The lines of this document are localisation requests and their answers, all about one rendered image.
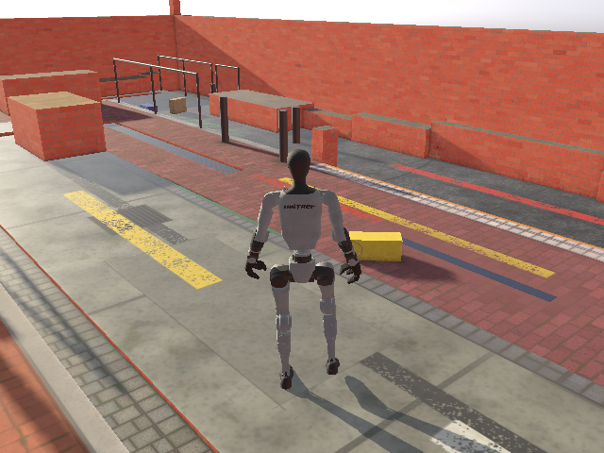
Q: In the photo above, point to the left robot upper arm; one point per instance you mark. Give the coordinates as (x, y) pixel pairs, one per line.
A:
(269, 201)

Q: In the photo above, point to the right robot upper arm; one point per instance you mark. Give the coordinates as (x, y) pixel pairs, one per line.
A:
(330, 199)

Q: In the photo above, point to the robot left forearm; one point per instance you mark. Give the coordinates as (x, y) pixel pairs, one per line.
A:
(254, 249)

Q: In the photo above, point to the robot left foot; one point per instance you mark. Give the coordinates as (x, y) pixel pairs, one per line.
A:
(286, 382)

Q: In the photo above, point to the robot right forearm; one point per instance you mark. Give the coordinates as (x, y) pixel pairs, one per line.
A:
(348, 250)

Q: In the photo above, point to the robot left hand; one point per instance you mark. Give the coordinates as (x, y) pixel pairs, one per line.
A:
(257, 265)

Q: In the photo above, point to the left robot shin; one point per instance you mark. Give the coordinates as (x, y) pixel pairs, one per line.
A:
(284, 347)

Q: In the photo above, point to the robot right hand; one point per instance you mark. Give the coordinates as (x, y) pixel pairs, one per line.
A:
(352, 269)

